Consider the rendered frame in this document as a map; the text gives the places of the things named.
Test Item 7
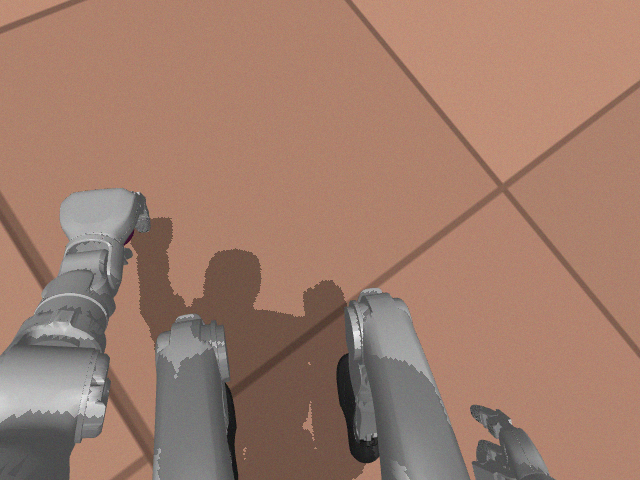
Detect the right robot foot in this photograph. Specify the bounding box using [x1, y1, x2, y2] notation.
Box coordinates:
[336, 353, 379, 463]

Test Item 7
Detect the right robot hand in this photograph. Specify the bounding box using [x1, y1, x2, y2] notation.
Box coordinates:
[470, 405, 550, 480]

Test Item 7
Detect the ball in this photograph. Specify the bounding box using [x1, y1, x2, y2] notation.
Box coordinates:
[123, 230, 134, 246]

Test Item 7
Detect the left robot hand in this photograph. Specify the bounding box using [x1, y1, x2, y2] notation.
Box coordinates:
[60, 188, 151, 265]

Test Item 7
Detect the left robot arm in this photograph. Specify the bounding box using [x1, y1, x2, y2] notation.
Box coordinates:
[0, 234, 125, 480]

